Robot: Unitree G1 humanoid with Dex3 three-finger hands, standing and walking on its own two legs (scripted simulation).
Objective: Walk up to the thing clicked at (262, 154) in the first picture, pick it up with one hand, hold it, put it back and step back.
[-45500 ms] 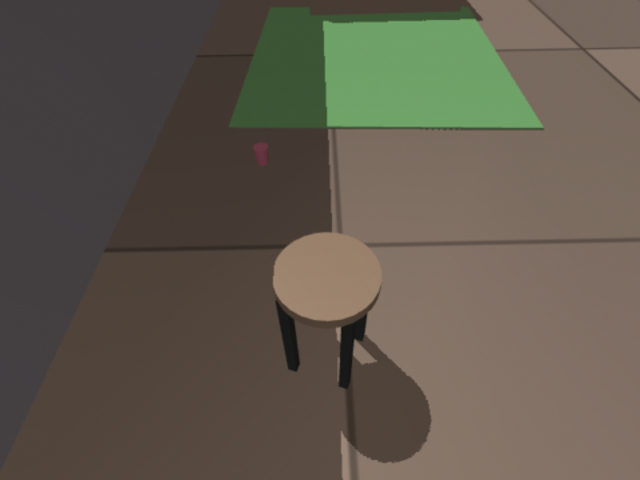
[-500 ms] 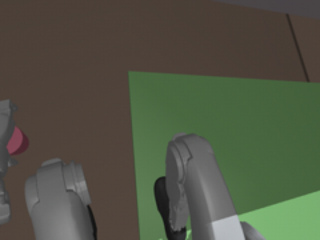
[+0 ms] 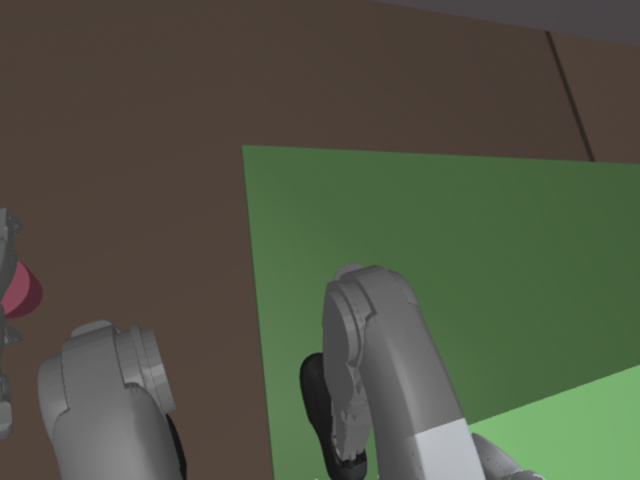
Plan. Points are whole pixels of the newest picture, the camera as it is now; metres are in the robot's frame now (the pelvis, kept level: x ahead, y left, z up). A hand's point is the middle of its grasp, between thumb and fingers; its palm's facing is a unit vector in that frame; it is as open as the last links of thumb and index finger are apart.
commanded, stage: rest palm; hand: left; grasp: from above
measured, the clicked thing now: (5, 291) +0.38 +0.31 -0.25
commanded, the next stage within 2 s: close in 0.02 s
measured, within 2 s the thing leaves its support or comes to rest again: neither
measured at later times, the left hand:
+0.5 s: hand out of the picture +0.37 +0.31 -0.22, palm faces -0.45 -0.15 -0.88, open 13.6 cm
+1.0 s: hand out of the picture +0.37 +0.31 -0.22, palm faces -0.43 -0.16 -0.89, open 12.5 cm
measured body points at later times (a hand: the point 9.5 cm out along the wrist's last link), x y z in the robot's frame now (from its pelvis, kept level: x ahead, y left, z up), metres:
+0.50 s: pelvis +0.00 +0.00 +0.00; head +0.22 +0.12 +0.38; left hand +0.39 +0.32 -0.17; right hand +0.08 -0.25 -0.08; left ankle +0.07 +0.13 -0.26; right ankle +0.10 -0.13 -0.25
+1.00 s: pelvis -0.01 +0.00 +0.01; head +0.22 +0.12 +0.38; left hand +0.39 +0.32 -0.17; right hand +0.08 -0.25 -0.07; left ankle +0.07 +0.13 -0.26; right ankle +0.10 -0.13 -0.25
